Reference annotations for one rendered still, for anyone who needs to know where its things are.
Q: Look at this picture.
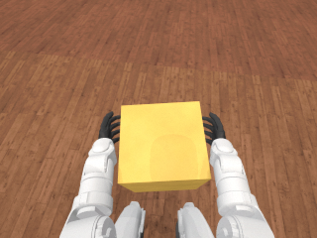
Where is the robot right shin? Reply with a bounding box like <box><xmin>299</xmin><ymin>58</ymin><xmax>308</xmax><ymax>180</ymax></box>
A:
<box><xmin>179</xmin><ymin>202</ymin><xmax>194</xmax><ymax>238</ymax></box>

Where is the robot left upper arm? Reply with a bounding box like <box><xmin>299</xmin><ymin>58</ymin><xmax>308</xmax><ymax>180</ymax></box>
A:
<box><xmin>59</xmin><ymin>214</ymin><xmax>117</xmax><ymax>238</ymax></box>

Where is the robot left forearm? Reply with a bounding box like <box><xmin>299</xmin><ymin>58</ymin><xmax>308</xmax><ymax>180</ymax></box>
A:
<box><xmin>59</xmin><ymin>138</ymin><xmax>117</xmax><ymax>238</ymax></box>

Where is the right robot hand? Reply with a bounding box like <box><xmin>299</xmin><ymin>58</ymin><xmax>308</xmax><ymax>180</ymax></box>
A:
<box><xmin>202</xmin><ymin>112</ymin><xmax>226</xmax><ymax>146</ymax></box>

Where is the robot shin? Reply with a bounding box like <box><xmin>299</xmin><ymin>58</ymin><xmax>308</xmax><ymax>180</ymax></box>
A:
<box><xmin>179</xmin><ymin>202</ymin><xmax>194</xmax><ymax>238</ymax></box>
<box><xmin>130</xmin><ymin>201</ymin><xmax>142</xmax><ymax>238</ymax></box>

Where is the robot left shin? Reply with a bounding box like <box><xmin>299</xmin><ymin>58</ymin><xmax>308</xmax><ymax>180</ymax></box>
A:
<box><xmin>130</xmin><ymin>201</ymin><xmax>142</xmax><ymax>238</ymax></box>

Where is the left robot hand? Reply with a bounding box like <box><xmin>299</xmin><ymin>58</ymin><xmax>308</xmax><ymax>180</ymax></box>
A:
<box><xmin>98</xmin><ymin>111</ymin><xmax>121</xmax><ymax>144</ymax></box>

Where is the robot right upper arm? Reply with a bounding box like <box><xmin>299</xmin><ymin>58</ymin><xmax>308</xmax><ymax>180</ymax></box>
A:
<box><xmin>216</xmin><ymin>214</ymin><xmax>274</xmax><ymax>238</ymax></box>

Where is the carton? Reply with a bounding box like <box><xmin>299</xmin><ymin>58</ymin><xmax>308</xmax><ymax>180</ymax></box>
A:
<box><xmin>117</xmin><ymin>101</ymin><xmax>211</xmax><ymax>192</ymax></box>

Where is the robot right forearm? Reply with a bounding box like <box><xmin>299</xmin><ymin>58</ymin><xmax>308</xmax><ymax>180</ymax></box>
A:
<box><xmin>209</xmin><ymin>138</ymin><xmax>274</xmax><ymax>237</ymax></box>

